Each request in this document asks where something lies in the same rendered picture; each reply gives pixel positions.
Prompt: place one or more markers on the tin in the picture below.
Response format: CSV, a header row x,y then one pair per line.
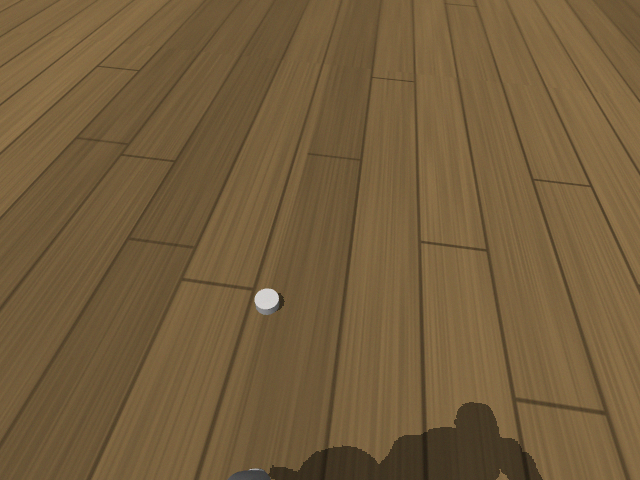
x,y
267,301

